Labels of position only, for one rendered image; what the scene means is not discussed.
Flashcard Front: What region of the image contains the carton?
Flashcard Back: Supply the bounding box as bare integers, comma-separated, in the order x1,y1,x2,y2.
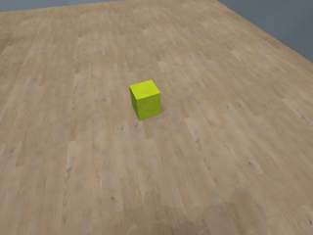
129,80,161,120

